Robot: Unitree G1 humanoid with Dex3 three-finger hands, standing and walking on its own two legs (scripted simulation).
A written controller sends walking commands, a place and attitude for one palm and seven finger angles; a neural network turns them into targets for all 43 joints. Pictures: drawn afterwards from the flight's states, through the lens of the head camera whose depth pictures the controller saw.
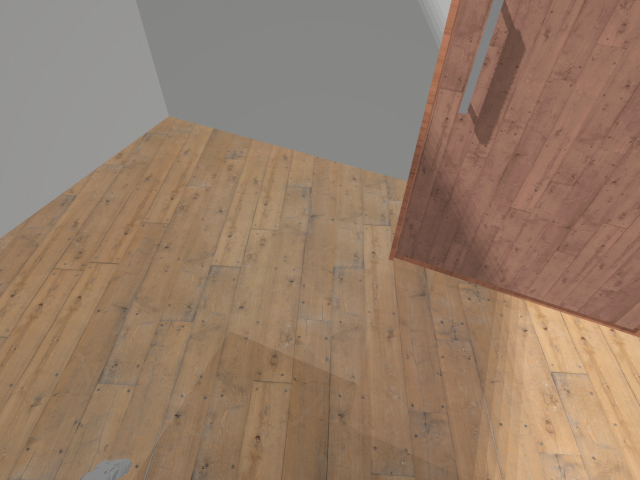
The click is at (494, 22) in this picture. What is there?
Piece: wardrobe's sliding door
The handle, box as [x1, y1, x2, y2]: [458, 0, 503, 113]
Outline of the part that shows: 503,0 493,1 458,112 466,113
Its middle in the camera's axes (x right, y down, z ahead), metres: +0.39 -0.45 +0.96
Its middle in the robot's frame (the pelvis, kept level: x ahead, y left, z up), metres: +1.04 -0.34 +0.09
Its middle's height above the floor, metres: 0.86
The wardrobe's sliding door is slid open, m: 0.00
